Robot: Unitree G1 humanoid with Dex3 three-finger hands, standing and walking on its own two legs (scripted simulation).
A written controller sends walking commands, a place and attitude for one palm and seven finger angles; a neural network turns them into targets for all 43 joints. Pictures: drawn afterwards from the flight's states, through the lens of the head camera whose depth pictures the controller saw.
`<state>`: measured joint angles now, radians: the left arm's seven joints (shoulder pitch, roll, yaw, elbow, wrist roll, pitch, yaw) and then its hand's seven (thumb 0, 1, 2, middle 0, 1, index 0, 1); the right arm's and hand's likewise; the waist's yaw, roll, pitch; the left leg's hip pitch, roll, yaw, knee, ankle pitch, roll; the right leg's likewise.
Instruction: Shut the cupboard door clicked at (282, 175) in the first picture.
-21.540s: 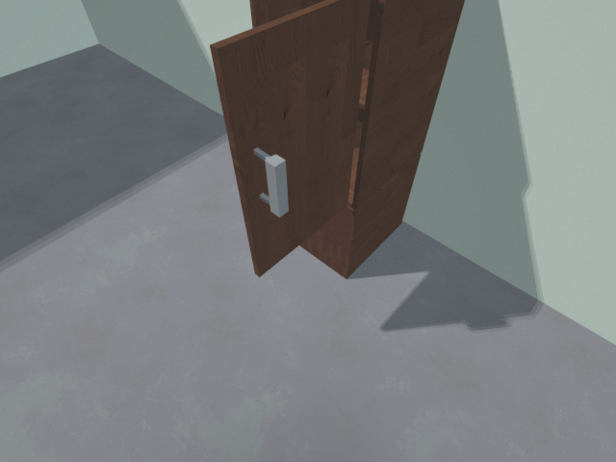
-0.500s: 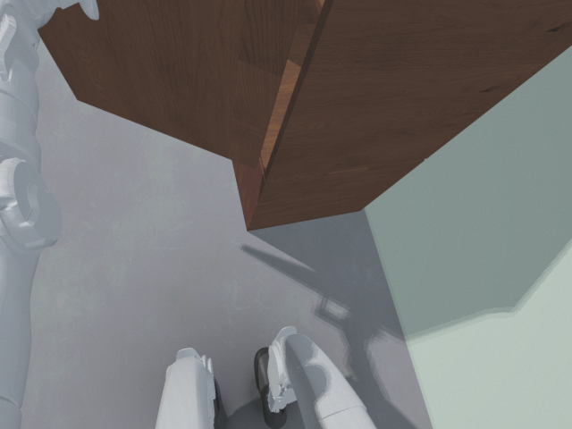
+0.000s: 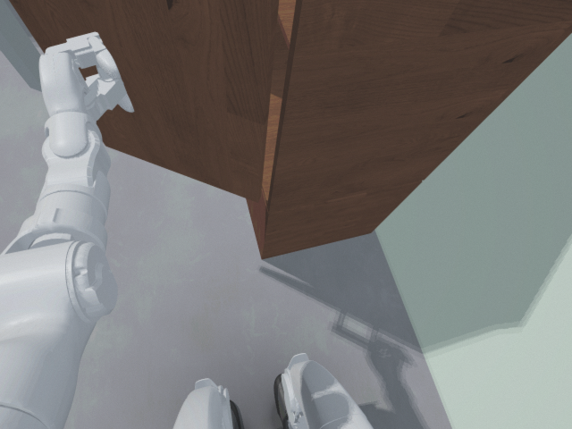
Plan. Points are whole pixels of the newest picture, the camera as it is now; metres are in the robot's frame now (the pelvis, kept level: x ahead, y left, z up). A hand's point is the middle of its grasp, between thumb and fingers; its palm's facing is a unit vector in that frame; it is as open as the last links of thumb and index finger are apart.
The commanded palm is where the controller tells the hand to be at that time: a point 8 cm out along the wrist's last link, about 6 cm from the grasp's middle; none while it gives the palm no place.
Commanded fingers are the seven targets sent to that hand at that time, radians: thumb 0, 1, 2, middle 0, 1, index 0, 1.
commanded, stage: pull the fist back off the door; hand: left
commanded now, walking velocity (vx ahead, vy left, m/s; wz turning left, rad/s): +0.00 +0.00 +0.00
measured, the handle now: (27, 34) +0.66 +0.24 +0.06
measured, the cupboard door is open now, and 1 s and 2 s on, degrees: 55 55 55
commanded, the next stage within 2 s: draw the hand back to the body in 0.28 s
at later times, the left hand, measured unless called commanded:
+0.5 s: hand (115, 118) +0.50 +0.13 +0.08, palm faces +0.10 -0.99 -0.03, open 3.1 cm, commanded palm +0.45 +0.18 +0.09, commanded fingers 0.00 0.90 0.90 -1.30 -1.50 -1.30 -1.50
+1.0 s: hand (3, 226) +0.35 +0.19 +0.15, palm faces +0.12 -0.98 -0.16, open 3.1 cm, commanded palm +0.30 +0.24 +0.17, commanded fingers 0.00 0.90 0.90 -1.00 -1.17 -1.00 -1.17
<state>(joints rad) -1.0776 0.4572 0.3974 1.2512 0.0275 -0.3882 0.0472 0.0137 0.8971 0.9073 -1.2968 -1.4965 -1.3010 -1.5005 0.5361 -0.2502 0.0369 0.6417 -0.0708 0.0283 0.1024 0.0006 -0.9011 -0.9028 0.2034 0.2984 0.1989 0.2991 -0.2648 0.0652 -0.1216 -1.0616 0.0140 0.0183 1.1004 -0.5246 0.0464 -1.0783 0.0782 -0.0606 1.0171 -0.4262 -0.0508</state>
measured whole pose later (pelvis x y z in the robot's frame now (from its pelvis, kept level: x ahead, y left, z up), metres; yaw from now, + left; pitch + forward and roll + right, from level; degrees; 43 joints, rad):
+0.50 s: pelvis +0.00 -0.01 +0.01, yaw +2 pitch +23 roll -1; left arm -0.90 0.30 0.28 1.14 -0.02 -0.50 0.05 0.02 0.89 0.90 -1.30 -1.50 -1.30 -1.50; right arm 0.32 -0.25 0.00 0.61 -0.04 0.05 0.06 0.00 -0.90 -0.90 0.20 0.30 0.20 0.30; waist -0.17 0.04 -0.14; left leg -0.96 -0.01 0.01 1.08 -0.52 0.04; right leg -0.99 0.05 -0.06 1.03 -0.44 -0.06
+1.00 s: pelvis +0.01 +0.00 +0.06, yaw +2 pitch +7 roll +0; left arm -0.18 0.28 0.14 0.37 -0.13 -0.22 -0.03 0.02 0.89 0.90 -1.22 -1.40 -1.22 -1.41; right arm 0.27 -0.26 0.00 0.58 0.06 0.02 -0.05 0.01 -0.90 -0.90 0.20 0.30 0.20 0.30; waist -0.04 0.04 -0.08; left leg -0.43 -0.03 0.03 0.69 -0.38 0.04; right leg -0.47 0.04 -0.03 0.68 -0.33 -0.05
